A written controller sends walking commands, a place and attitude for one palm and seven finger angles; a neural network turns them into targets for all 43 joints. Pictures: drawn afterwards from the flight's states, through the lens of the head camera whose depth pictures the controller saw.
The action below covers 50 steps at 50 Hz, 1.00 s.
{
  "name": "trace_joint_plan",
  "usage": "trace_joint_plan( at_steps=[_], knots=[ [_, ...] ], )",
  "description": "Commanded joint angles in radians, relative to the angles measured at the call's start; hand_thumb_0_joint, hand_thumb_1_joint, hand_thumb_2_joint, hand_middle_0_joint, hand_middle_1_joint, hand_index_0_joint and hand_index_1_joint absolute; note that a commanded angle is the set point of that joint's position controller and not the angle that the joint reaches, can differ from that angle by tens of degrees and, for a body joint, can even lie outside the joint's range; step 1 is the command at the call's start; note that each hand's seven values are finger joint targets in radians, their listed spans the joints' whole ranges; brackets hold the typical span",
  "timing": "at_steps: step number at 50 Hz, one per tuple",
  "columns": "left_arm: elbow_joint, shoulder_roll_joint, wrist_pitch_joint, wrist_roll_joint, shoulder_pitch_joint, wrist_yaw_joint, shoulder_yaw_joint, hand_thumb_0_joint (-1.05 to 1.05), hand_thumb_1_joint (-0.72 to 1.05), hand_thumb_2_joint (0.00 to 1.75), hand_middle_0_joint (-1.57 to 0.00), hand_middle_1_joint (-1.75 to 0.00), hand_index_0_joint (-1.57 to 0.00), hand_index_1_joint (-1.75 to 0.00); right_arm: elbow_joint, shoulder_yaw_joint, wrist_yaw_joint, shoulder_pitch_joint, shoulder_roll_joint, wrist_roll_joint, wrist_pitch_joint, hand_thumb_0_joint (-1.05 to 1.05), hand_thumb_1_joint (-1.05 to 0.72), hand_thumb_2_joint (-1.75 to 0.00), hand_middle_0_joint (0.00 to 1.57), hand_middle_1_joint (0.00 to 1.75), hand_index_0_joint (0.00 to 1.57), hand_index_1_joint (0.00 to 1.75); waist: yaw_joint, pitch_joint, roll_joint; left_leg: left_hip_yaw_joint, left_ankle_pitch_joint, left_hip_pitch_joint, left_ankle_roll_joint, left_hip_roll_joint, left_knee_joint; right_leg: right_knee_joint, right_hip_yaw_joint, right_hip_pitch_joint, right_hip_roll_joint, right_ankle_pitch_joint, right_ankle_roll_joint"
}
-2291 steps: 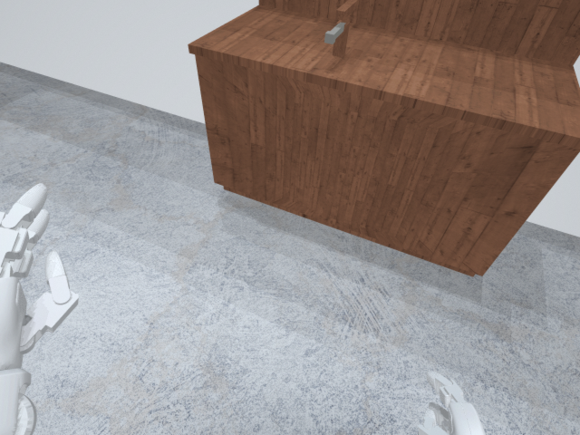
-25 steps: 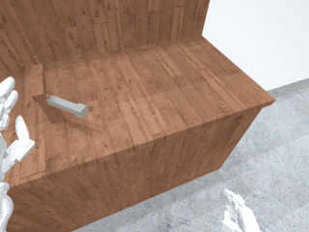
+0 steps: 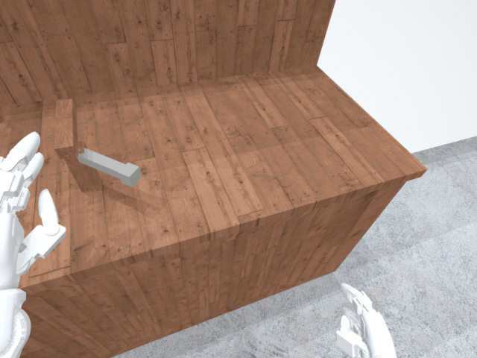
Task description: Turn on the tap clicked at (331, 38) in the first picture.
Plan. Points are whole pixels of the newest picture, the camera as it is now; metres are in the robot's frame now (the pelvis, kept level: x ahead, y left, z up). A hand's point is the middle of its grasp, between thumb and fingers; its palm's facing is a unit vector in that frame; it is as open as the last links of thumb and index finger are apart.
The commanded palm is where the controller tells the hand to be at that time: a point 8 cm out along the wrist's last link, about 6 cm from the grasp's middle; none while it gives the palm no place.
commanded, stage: come to a stop and stand still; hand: left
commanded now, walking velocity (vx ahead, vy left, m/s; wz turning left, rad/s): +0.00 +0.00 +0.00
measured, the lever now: (130, 174) +0.39 +0.24 +0.07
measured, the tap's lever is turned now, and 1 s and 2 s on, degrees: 45 45 45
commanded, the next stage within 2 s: look again from close up in 0.08 s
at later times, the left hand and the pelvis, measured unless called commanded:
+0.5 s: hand (58, 229) +0.22 +0.25 +0.16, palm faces +0.39 -0.85 -0.34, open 7.4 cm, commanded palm +0.16 +0.28 +0.17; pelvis +0.00 +0.00 +0.00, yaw +0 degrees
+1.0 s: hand (70, 249) +0.20 +0.23 +0.15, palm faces +0.53 -0.80 -0.29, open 7.4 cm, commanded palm +0.15 +0.27 +0.16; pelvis -0.01 -0.04 -0.02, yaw +1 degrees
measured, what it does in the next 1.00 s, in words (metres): stands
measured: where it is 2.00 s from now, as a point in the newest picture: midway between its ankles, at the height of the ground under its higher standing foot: outside the picture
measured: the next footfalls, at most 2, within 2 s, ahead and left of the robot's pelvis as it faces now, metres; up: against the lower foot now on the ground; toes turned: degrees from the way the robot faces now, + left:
none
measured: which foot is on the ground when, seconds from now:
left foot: down 0.00-1.00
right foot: down 0.00-1.00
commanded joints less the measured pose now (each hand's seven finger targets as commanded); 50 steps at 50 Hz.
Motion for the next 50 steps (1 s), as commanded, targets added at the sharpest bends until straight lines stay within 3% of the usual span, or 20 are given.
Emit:
trace_joint_plan(
  at_steps=[1, 19, 20, 24, 28, 29, 30, 31, 32, 33, 34, 36, 38, 39, 40, 42, 44, 45, 46, 50],
  knots=[
    [-0.256, 0.154, -0.056, -0.007, -0.091, 0.011, 0.1, 0.0, 0.9, 0.9, -0.2, -0.3, -0.2, -0.3, -0.154, -0.06, -0.011, -0.082, -0.132, 0.002, -0.039, 0.0, -0.9, -0.9, 0.2, 0.3, 0.2, 0.3, -0.006, -0.145, 0.108, -0.085, 0.203, -0.033, -0.05, 0.088, -0.095, -0.007, 0.063, 0.144, -0.053, 0.168, -0.016],
    [-0.272, 0.176, -0.03, -0.005, -0.04, 0.02, 0.127, 0.0, 0.9, 0.9, -0.2, -0.3, -0.2, -0.3, -0.154, -0.067, -0.014, -0.091, -0.133, 0.008, -0.018, 0.0, -0.9, -0.9, 0.2, 0.3, 0.2, 0.3, -0.007, -0.146, 0.094, -0.084, 0.186, -0.031, -0.051, 0.091, -0.1, -0.007, 0.051, 0.154, -0.05, 0.161, -0.011],
    [-0.251, 0.148, -0.029, -0.007, -0.034, 0.018, 0.105, 0.0, 0.9, 0.9, -0.2, -0.3, -0.2, -0.3, -0.152, -0.065, -0.013, -0.081, -0.133, 0.004, -0.013, 0.0, -0.9, -0.9, 0.2, 0.3, 0.2, 0.3, -0.008, -0.138, 0.095, -0.09, 0.186, -0.044, -0.054, 0.092, -0.108, -0.008, 0.046, 0.156, -0.051, 0.148, -0.012],
    [-0.256, 0.172, -0.027, -0.005, -0.04, 0.02, 0.124, 0.0, 0.9, 0.9, -0.2, -0.3, -0.2, -0.3, -0.151, -0.068, -0.015, -0.087, -0.134, 0.009, -0.014, 0.0, -0.9, -0.9, 0.2, 0.3, 0.2, 0.3, -0.008, -0.125, 0.1, -0.088, 0.142, -0.049, -0.05, 0.093, -0.113, -0.016, 0.055, 0.147, -0.048, 0.134, -0.011],
    [-0.239, 0.146, -0.026, -0.004, -0.062, 0.019, 0.096, 0.0, 0.9, 0.9, -0.2, -0.3, -0.2, -0.3, -0.151, -0.07, -0.016, -0.075, -0.136, 0.006, -0.012, 0.0, -0.9, -0.9, 0.2, 0.3, 0.2, 0.3, -0.01, -0.107, 0.096, -0.092, 0.086, -0.069, -0.048, 0.093, -0.131, -0.019, 0.059, 0.144, -0.05, 0.099, -0.011],
    [-0.645, 0.984, -0.189, 0.051, -0.996, 0.043, 0.333, 0.0, 0.9, 0.9, -0.2, -0.3, -0.2, -0.3, -0.307, 0.163, -0.087, 0.106, -0.192, 0.067, 0.01, 0.0, -0.9, -0.9, 0.2, 0.3, 0.2, 0.3, -0.098, -0.025, 0.383, -0.128, 0.025, -0.31, 0.003, 0.066, -0.088, 0.099, 0.073, 0.13, 0.03, -0.096, 0.052],
    [-0.016, 0.503, 0.018, 0.125, -0.65, -0.009, 0.363, 0.0, 0.9, 0.9, -0.2, -0.3, -0.2, -0.3, -0.135, -0.061, -0.062, -0.028, -0.13, -0.082, -0.007, 0.0, -0.9, -0.9, 0.2, 0.3, 0.2, 0.3, 0.066, -0.307, 0.263, -0.055, 0.35, 0.048, -0.069, 0.055, -0.025, 0.1, 0.022, 0.12, -0.012, 0.033, -0.058],
    [0.152, 0.269, 0.122, -0.03, -0.422, -0.041, 0.156, 0.0, 0.9, 0.9, -0.2, -0.3, -0.2, -0.3, -0.111, -0.058, -0.007, -0.009, -0.178, -0.042, -0.007, 0.0, -0.9, -0.9, 0.2, 0.3, 0.2, 0.3, -0.003, -0.236, 0.226, -0.068, 0.59, 0.138, -0.149, 0.067, -0.008, 0.096, -0.048, -0.04, 0.036, 0.094, -0.068],
    [-0.062, 0.124, 0.145, -0.112, -0.432, -0.089, 0.11, 0.0, 0.9, 0.9, -0.2, -0.3, -0.2, -0.3, -0.113, -0.071, 0.005, -0.03, -0.2, -0.046, -0.026, 0.0, -0.9, -0.9, 0.2, 0.3, 0.2, 0.3, 0.012, -0.341, 0.163, -0.06, 0.664, 0.268, -0.147, 0.076, 0.01, 0.091, -0.037, -0.049, 0.035, 0.138, -0.048],
    [0.024, 0.167, 0.202, -0.152, -0.274, -0.123, 0.144, 0.0, 0.9, 0.9, -0.2, -0.3, -0.2, -0.3, -0.079, -0.082, 0.002, -0.037, -0.217, -0.025, -0.029, 0.0, -0.9, -0.9, 0.2, 0.3, 0.2, 0.3, 0.051, -0.333, 0.139, -0.056, 0.625, 0.26, -0.135, 0.082, 0.002, 0.104, -0.037, -0.042, 0.03, 0.108, -0.042],
    [0.065, 0.006, 0.26, -0.166, -0.143, -0.15, 0.007, 0.0, 0.9, 0.9, -0.2, -0.3, -0.2, -0.3, -0.1, -0.048, 0.02, -0.107, -0.191, 0.006, -0.029, 0.0, -0.9, -0.9, 0.2, 0.3, 0.2, 0.3, 0.05, -0.25, 0.141, -0.044, 0.563, 0.223, -0.131, 0.079, -0.004, 0.116, -0.04, -0.081, 0.037, 0.073, -0.038],
    [-0.057, 0.057, 0.279, -0.101, -0.199, -0.147, -0.025, 0.0, 0.9, 0.9, -0.2, -0.3, -0.2, -0.3, -0.121, -0.043, 0.032, -0.162, -0.206, 0.008, -0.022, 0.0, -0.9, -0.9, 0.2, 0.3, 0.2, 0.3, 0.033, -0.126, 0.06, -0.058, 0.278, 0.059, -0.086, 0.075, -0.019, 0.118, -0.068, -0.107, 0.024, 0.06, -0.033],
    [-0.107, 0.131, 0.247, -0.045, -0.135, -0.098, 0.038, 0.0, 0.9, 0.9, -0.2, -0.3, -0.2, -0.3, -0.139, -0.047, 0.028, -0.174, -0.195, 0.001, -0.008, 0.0, -0.9, -0.9, 0.2, 0.3, 0.2, 0.3, 0.029, -0.1, 0.002, -0.068, 0.034, -0.039, -0.063, 0.064, -0.039, 0.138, -0.066, -0.106, 0.027, -0.033, -0.031],
    [-0.211, 0.208, 0.208, -0.032, -0.158, -0.055, 0.103, 0.0, 0.9, 0.9, -0.2, -0.3, -0.2, -0.3, -0.152, -0.042, 0.022, -0.203, -0.185, 0.005, -0.004, 0.0, -0.9, -0.9, 0.2, 0.3, 0.2, 0.3, 0.041, -0.136, 0.053, -0.05, 0.002, -0.037, -0.057, 0.054, -0.033, 0.15, -0.051, -0.091, 0.034, -0.052, -0.035],
    [-0.299, 0.231, 0.159, -0.017, -0.222, -0.022, 0.129, 0.0, 0.9, 0.9, -0.2, -0.3, -0.2, -0.3, -0.168, -0.047, 0.018, -0.202, -0.169, -0.022, -0.012, 0.0, -0.9, -0.9, 0.2, 0.3, 0.2, 0.3, 0.042, -0.206, 0.083, -0.056, -0.008, -0.042, -0.061, 0.042, -0.022, 0.161, -0.043, -0.09, 0.027, -0.074, -0.038],
    [-0.238, 0.214, 0.081, -0.036, -0.177, 0.039, 0.175, 0.0, 0.9, 0.9, -0.2, -0.3, -0.2, -0.3, -0.141, -0.04, 0.005, -0.199, -0.146, -0.025, -0.019, 0.0, -0.9, -0.9, 0.2, 0.3, 0.2, 0.3, 0.041, -0.162, 0.05, -0.053, -0.073, -0.085, -0.054, 0.045, 0.002, 0.171, -0.038, -0.131, 0.035, -0.135, -0.031],
    [-0.278, 0.296, 0.027, -0.03, -0.224, 0.094, 0.242, 0.0, 0.9, 0.9, -0.2, -0.3, -0.2, -0.3, -0.12, -0.038, -0.008, -0.186, -0.142, -0.021, -0.023, 0.0, -0.9, -0.9, 0.2, 0.3, 0.2, 0.3, 0.044, -0.171, 0.135, -0.034, -0.107, -0.098, -0.044, 0.04, 0.028, 0.174, -0.015, -0.15, 0.031, -0.171, -0.031],
    [-0.264, 0.217, 0.019, -0.028, -0.251, 0.105, 0.171, 0.0, 0.9, 0.9, -0.2, -0.3, -0.2, -0.3, -0.116, -0.038, -0.008, -0.181, -0.13, -0.026, -0.028, 0.0, -0.9, -0.9, 0.2, 0.3, 0.2, 0.3, 0.035, -0.182, 0.192, -0.029, -0.125, -0.107, -0.046, 0.033, 0.038, 0.172, -0.009, -0.154, 0.022, -0.181, -0.033],
    [-0.2, 0.19, 0.025, -0.033, -0.218, 0.114, 0.158, 0.0, 0.9, 0.9, -0.2, -0.3, -0.2, -0.3, -0.1, -0.034, -0.013, -0.172, -0.129, -0.024, -0.034, 0.0, -0.9, -0.9, 0.2, 0.3, 0.2, 0.3, 0.026, -0.143, 0.184, -0.032, -0.146, -0.12, -0.04, 0.033, 0.052, 0.166, -0.003, -0.169, 0.02, -0.193, -0.032],
    [-0.1, 0.17, 0.098, -0.053, -0.254, 0.061, 0.096, 0.0, 0.9, 0.9, -0.2, -0.3, -0.2, -0.3, -0.078, -0.032, -0.041, -0.169, -0.158, -0.014, -0.037, 0.0, -0.9, -0.9, 0.2, 0.3, 0.2, 0.3, -0.002, -0.111, 0.116, -0.023, -0.189, -0.155, -0.014, 0.018, 0.09, 0.103, 0.045, -0.173, -0.009, -0.262, -0.019]
  ],
)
